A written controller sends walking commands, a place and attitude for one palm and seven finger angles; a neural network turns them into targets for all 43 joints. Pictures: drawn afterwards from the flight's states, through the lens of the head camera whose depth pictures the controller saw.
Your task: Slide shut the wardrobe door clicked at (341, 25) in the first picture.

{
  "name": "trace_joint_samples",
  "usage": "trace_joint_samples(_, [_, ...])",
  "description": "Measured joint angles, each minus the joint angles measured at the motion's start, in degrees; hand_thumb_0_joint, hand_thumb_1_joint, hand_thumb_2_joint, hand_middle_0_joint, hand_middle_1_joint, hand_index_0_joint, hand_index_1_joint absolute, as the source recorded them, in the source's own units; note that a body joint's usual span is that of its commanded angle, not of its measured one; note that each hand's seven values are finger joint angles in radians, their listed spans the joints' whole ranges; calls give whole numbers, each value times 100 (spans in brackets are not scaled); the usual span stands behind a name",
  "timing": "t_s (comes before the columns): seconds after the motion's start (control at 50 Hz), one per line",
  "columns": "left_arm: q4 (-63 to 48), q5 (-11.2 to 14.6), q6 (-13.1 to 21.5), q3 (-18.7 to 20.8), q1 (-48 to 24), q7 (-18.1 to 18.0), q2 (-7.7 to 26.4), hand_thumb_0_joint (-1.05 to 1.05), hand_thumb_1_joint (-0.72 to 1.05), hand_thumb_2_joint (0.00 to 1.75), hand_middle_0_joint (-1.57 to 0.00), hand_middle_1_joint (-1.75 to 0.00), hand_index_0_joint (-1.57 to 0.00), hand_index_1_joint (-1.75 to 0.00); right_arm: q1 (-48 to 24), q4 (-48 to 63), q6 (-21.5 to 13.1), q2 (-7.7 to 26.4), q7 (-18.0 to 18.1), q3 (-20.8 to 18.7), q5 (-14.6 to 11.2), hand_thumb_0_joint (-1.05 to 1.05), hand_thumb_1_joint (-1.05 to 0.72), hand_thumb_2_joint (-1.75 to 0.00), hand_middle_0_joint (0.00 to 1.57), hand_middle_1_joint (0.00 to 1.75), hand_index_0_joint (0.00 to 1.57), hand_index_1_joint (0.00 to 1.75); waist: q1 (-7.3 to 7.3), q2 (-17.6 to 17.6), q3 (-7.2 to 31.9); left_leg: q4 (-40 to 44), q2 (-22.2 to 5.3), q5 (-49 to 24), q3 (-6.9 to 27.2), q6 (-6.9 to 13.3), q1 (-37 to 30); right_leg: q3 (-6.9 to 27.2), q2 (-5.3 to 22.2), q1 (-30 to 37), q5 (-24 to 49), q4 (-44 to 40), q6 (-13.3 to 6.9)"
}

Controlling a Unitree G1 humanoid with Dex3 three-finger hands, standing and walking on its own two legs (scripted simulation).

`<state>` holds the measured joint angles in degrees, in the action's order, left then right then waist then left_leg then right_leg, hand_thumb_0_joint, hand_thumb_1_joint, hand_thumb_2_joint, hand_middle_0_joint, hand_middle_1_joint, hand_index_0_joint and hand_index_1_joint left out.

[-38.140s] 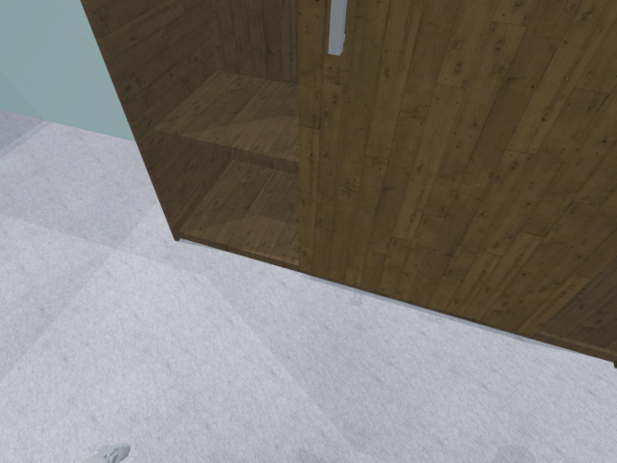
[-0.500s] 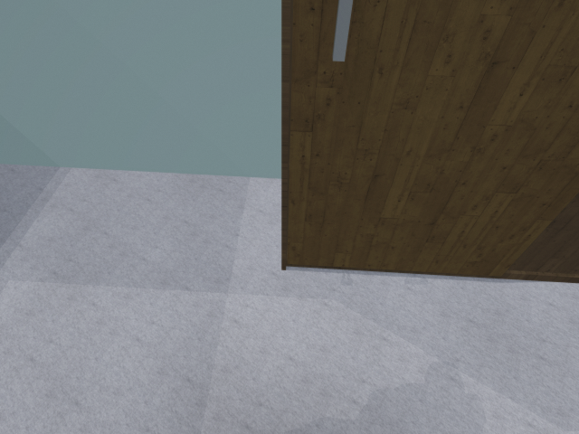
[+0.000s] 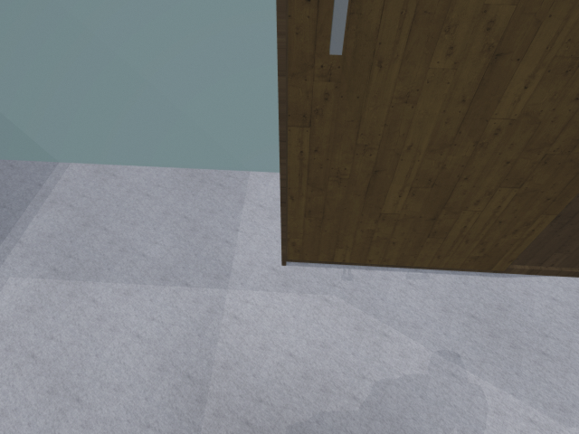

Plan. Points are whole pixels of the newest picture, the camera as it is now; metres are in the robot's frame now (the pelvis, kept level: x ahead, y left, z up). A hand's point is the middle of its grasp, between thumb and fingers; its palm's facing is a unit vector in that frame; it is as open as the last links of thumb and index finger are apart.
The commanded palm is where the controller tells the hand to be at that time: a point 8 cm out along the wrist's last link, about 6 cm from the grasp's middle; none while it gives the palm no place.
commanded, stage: look to check the result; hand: right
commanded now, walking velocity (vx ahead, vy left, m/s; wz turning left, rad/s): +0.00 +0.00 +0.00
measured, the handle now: (340, 0) +0.79 -0.04 +0.23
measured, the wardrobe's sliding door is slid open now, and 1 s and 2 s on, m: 0.00 0.00 0.00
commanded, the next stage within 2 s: stand and wait in 0.28 s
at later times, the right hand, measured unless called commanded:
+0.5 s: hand out of the picture +0.03 -0.18 -0.18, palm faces -0.02 +0.98 -0.21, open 7.4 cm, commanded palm none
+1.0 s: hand out of the picture +0.02 -0.18 -0.18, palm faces -0.02 +0.98 -0.21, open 7.4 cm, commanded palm none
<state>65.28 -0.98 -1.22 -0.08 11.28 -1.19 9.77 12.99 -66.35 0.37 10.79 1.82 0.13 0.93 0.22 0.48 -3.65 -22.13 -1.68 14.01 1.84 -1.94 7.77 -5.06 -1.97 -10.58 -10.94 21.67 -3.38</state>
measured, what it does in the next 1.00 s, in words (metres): stands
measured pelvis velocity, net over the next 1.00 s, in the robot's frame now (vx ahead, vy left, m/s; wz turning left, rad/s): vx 0.01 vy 0.01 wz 0.02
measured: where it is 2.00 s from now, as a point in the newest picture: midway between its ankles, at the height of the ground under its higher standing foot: outside the picture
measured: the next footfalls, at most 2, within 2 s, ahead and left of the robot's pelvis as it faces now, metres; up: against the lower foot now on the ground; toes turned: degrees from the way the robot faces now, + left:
none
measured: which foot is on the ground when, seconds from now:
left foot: down 0.00-1.00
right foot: down 0.00-1.00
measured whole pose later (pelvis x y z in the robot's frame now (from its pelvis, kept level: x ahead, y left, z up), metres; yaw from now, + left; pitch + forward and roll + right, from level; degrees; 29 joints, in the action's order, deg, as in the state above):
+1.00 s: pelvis +0.01 +0.01 +0.00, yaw +1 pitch -1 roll +0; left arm 65.9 -0.9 -0.9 0.0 11.5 -1.3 9.9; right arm 12.3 -65.9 0.0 10.5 1.9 0.2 0.9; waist 0.5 0.5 -3.5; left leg -21.5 -0.9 14.2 2.5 -1.3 6.6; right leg -5.6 -1.2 -9.0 -11.3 20.9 -2.6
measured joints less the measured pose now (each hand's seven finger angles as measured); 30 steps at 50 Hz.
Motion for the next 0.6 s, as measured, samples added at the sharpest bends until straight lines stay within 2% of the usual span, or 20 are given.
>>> trace_joint_samples(0.6, [17, 3, 48, 6, -23, -16, -11, 0, 91, 90, -20, -30, -20, -30, -128, 78, -42, -34, 14, -5, -4, 0, -91, -90, 20, 30, 20, 30, 30, 11, 51, 5, 34, 63, 65, 26, -86, -61, 36, 124, -78, -25, 35])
